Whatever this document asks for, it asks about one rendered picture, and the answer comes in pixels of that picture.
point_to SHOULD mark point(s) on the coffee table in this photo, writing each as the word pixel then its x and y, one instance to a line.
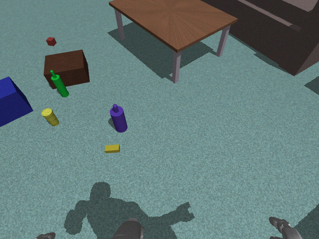
pixel 178 24

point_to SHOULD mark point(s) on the sofa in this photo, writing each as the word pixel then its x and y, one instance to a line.
pixel 285 31

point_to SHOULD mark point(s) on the right robot hand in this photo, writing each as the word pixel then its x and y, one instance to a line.
pixel 284 227

